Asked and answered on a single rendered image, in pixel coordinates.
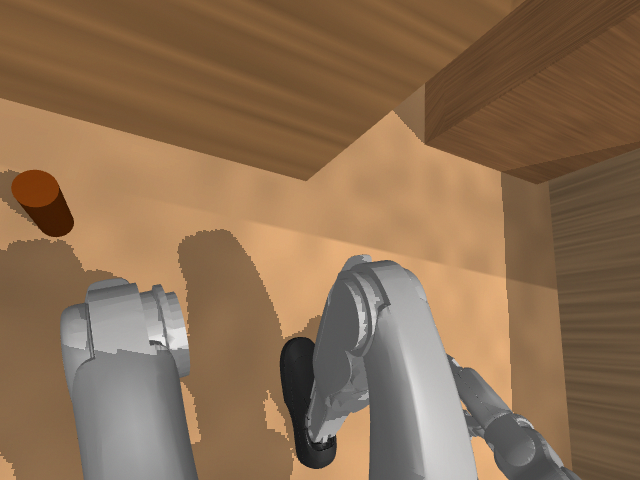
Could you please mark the right robot arm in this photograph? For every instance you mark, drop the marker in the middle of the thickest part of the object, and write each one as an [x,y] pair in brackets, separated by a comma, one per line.
[522,453]

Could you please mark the can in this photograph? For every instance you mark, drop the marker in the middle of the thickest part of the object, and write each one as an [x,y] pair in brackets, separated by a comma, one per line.
[40,196]

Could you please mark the right robot hand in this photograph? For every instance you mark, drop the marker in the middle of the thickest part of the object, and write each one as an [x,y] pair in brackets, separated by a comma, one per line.
[482,402]

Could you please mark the right robot foot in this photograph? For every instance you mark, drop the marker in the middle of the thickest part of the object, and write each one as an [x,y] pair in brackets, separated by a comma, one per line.
[297,377]

